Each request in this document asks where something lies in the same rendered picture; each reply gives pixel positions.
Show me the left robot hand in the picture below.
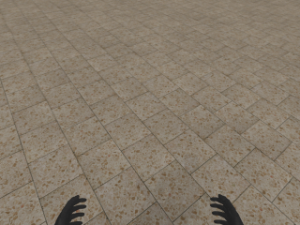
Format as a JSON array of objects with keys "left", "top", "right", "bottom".
[{"left": 54, "top": 195, "right": 87, "bottom": 225}]

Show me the right robot hand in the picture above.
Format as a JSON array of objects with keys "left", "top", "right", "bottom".
[{"left": 210, "top": 194, "right": 244, "bottom": 225}]

